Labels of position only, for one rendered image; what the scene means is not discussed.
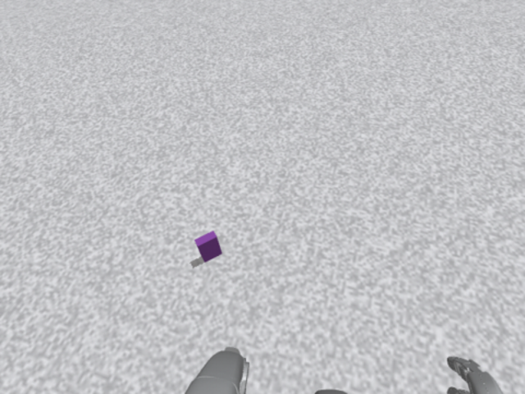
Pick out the right robot hand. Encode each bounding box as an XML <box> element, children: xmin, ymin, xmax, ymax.
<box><xmin>447</xmin><ymin>356</ymin><xmax>503</xmax><ymax>394</ymax></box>

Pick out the carton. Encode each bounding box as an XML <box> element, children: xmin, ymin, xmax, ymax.
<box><xmin>194</xmin><ymin>231</ymin><xmax>222</xmax><ymax>263</ymax></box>

